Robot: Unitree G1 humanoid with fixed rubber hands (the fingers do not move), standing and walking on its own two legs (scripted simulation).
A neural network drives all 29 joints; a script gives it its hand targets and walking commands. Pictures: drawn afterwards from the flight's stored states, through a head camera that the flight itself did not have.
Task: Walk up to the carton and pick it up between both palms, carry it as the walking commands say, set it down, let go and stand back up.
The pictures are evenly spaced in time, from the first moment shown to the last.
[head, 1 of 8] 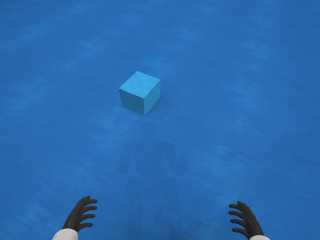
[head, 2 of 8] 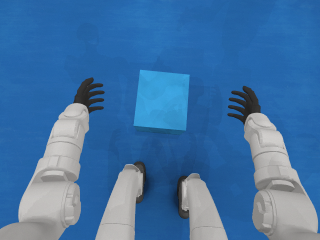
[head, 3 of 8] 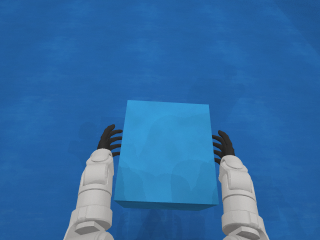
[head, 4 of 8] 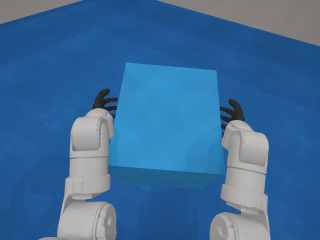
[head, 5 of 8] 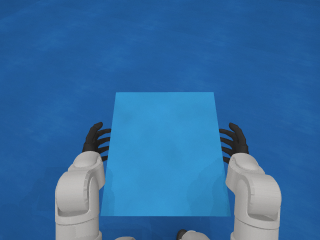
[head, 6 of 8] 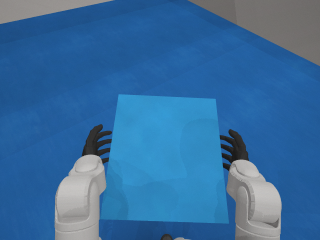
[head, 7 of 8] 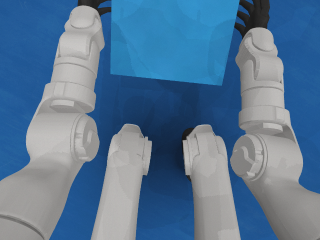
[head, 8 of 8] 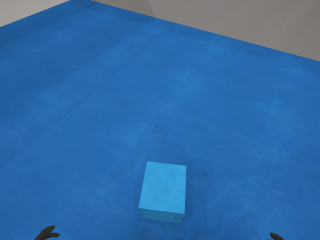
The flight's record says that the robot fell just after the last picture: no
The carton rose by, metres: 0.73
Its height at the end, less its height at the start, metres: +0.00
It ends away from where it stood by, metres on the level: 2.58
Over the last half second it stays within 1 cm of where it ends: yes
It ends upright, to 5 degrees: yes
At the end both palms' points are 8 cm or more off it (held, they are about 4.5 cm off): yes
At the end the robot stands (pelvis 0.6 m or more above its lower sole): yes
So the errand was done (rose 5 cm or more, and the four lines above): yes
